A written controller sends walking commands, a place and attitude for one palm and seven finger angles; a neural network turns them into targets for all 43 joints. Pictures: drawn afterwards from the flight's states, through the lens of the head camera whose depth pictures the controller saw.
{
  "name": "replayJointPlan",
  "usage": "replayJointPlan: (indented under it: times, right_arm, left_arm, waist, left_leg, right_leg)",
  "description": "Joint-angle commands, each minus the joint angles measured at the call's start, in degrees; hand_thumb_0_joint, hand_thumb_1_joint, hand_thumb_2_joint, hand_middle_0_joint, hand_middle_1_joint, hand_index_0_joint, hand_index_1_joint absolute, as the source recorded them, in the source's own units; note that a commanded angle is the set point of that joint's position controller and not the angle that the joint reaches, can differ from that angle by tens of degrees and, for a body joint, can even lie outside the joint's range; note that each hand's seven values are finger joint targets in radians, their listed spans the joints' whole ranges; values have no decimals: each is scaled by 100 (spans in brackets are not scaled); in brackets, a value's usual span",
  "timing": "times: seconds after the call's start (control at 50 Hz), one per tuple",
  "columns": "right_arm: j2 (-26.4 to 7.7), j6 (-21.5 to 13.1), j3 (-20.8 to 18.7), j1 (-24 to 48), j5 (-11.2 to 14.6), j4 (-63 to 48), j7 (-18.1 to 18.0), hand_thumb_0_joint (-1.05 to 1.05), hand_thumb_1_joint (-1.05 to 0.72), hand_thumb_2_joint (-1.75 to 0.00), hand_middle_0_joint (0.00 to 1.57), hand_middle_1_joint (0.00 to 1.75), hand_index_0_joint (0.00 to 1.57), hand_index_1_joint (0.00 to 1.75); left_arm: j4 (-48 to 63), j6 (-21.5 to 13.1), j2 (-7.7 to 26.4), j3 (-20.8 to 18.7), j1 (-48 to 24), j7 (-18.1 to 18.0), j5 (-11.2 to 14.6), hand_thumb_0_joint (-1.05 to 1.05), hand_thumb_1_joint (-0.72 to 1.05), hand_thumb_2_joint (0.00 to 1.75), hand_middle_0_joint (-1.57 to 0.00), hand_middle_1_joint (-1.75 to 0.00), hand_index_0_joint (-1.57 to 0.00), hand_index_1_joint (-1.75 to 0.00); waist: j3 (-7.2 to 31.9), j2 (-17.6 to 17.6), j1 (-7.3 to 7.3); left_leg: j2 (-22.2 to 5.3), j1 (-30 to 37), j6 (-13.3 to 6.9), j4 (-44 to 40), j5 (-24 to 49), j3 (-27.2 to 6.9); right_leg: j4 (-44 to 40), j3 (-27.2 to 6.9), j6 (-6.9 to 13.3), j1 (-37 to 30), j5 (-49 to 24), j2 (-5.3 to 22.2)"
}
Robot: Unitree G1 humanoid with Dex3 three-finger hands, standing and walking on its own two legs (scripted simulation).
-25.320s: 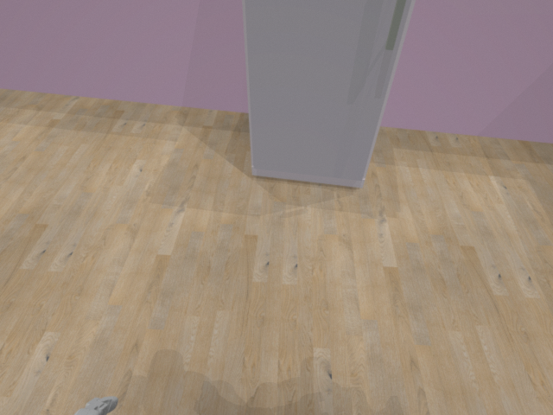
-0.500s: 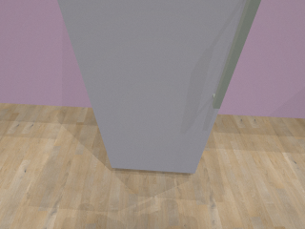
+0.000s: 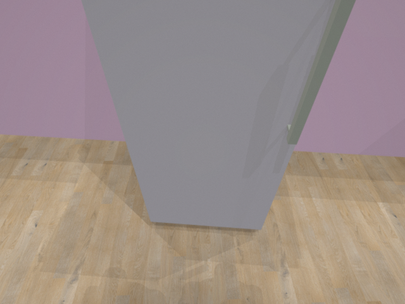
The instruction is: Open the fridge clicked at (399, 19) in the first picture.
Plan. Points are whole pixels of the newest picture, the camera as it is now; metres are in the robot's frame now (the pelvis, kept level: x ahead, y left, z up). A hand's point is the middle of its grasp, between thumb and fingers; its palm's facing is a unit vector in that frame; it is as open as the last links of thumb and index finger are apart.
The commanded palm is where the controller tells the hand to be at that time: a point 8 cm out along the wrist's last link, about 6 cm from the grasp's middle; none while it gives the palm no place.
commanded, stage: look again from close up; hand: right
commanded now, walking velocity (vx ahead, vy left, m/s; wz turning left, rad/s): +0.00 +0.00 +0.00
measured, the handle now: (311, 78) +0.57 -0.22 +0.18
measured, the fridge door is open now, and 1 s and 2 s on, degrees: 0 0 0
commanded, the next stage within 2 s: shuffle to correct the standing spot in 1.56 s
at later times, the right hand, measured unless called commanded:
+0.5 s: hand out of the picture -0.01 -0.15 -0.18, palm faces +0.05 +0.99 -0.15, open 7.3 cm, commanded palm none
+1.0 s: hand out of the picture -0.01 -0.15 -0.18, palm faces +0.05 +0.99 -0.15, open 7.3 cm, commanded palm none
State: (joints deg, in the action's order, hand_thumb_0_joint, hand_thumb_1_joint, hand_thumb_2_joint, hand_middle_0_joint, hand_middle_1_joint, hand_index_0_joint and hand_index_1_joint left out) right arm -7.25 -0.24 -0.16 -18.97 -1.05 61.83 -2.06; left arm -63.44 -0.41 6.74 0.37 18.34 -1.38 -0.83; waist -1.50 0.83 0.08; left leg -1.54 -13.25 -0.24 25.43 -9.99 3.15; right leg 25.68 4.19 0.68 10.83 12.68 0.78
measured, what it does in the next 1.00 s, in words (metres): stands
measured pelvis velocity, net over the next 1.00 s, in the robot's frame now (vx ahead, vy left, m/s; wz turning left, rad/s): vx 0.01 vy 0.00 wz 0.00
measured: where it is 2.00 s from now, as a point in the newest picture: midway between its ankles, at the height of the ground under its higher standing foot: outside the picture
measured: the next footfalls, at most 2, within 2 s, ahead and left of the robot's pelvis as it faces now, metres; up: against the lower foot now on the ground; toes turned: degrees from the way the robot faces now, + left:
none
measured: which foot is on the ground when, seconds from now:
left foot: down 0.00-1.00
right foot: down 0.00-1.00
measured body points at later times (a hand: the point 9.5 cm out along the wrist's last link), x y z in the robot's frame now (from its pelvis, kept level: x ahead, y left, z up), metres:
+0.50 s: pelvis +0.00 +0.00 +0.00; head +0.00 +0.00 +0.45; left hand -0.02 +0.21 -0.16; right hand -0.01 -0.21 -0.16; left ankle +0.04 +0.12 -0.74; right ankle +0.02 -0.11 -0.74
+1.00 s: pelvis +0.01 +0.00 +0.00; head +0.01 +0.00 +0.45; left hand -0.01 +0.21 -0.16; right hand -0.01 -0.20 -0.16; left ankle +0.04 +0.12 -0.74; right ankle +0.02 -0.11 -0.74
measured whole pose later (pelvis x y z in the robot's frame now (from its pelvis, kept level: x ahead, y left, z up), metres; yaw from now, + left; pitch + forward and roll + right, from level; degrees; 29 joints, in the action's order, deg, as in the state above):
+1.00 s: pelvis +0.01 +0.00 +0.00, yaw +0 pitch -2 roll +0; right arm -6.7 -0.5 -0.4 -19.2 -1.2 61.9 -2.1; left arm -63.5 -0.6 6.1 0.3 18.4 -1.6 -0.9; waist -1.6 1.0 0.3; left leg -1.4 -13.2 -0.3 25.4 -10.4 3.1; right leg 25.6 4.2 0.6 10.7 13.1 0.9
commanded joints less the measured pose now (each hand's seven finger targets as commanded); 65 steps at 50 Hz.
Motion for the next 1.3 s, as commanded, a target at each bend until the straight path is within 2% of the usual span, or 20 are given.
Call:
replayJointPlan:
  times: [0.0, 0.12, 0.2, 0.42, 0.5, 0.6, 0.82, 0.9, 0.98, 1.14, 1.28]
  right_arm:
    - [-473, -108, -92, -389, 13, -201, -32, 0, -90, -90, 20, 30, 20, 30]
    - [-437, -112, -89, -401, 14, -188, -29, 0, -90, -90, 20, 30, 20, 30]
    - [-442, -107, -93, -410, 11, -189, -30, 0, -90, -90, 20, 30, 20, 30]
    - [-391, -103, -109, -458, 1, -194, -26, 0, -90, -90, 20, 30, 20, 30]
    - [-387, -98, -113, -450, 0, -202, -22, 0, -90, -90, 20, 30, 20, 30]
    - [-379, -119, -107, -464, 2, -191, -27, 0, -90, -90, 20, 30, 20, 30]
    - [-376, -121, -99, -461, 8, -159, -25, 0, -90, -90, 20, 30, 20, 30]
    - [-375, -129, -102, -464, 3, -160, -28, 0, -90, -90, 20, 30, 20, 30]
    - [-375, -134, -94, -460, 1, -146, -28, 0, -90, -90, 20, 30, 20, 30]
    - [-387, -119, -100, -430, 3, -139, -21, 0, -90, -90, 20, 30, 20, 30]
    - [-389, -139, -97, -433, 0, -134, -24, 0, -90, -90, 20, 30, 20, 30]
  left_arm:
    - [141, -103, 507, -110, 346, -18, 19, 0, 90, 90, -20, -30, -20, -30]
    - [128, -88, 474, -115, 381, -20, 16, 0, 90, 90, -20, -30, -20, -30]
    - [114, -93, 466, -116, 391, -20, 13, 0, 90, 90, -20, -30, -20, -30]
    - [146, -89, 437, -126, 412, -19, 7, 0, 90, 90, -20, -30, -20, -30]
    - [153, -84, 454, -128, 422, -20, 4, 0, 90, 90, -20, -30, -20, -30]
    - [140, -106, 439, -124, 440, -23, 11, 0, 90, 90, -20, -30, -20, -30]
    - [124, -97, 420, -113, 420, -26, 10, 0, 90, 90, -20, -30, -20, -30]
    - [107, -118, 420, -112, 413, -30, 10, 0, 90, 90, -20, -30, -20, -30]
    - [106, -117, 433, -119, 396, -30, 16, 0, 90, 90, -20, -30, -20, -30]
    - [101, -102, 432, -115, 399, -28, 6, 0, 90, 90, -20, -30, -20, -30]
    - [87, -119, 432, -119, 408, -30, 12, 0, 90, 90, -20, -30, -20, -30]
  waist:
    - [-348, -72, 14]
    - [-448, 29, -6]
    - [-426, -125, 0]
    - [-500, -33, 17]
    - [-481, -105, 15]
    - [-344, -54, 10]
    - [-443, -19, 9]
    - [-349, -126, 21]
    - [-354, -26, 21]
    - [-498, -86, 21]
    - [-355, -44, 18]
  left_leg:
    - [-456, 107, -159, -556, -322, -628]
    - [-458, -53, -169, -620, -485, -670]
    - [-441, -37, -164, -590, -441, -637]
    - [-431, -64, -165, -587, -550, -620]
    - [-413, -80, -161, -575, -566, -617]
    - [-429, 11, -167, -531, -347, -611]
    - [-433, -65, -168, -580, -422, -636]
    - [-430, 58, -170, -520, -191, -603]
    - [-443, 52, -160, -536, -144, -594]
    - [-421, -36, -159, -585, -397, -612]
    - [-437, 44, -163, -559, -162, -598]
  right_leg:
    - [-735, -598, 44, 607, 447, 484]
    - [-684, -556, 35, 555, 421, 456]
    - [-721, -566, 39, 556, 471, 482]
    - [-764, -628, 54, 669, 621, 466]
    - [-758, -632, 55, 670, 676, 477]
    - [-715, -609, 58, 568, 433, 489]
    - [-692, -568, 48, 521, 393, 471]
    - [-719, -581, 54, 496, 267, 499]
    - [-688, -549, 49, 445, 194, 497]
    - [-772, -562, 44, 536, 455, 493]
    - [-703, -536, 52, 400, 178, 504]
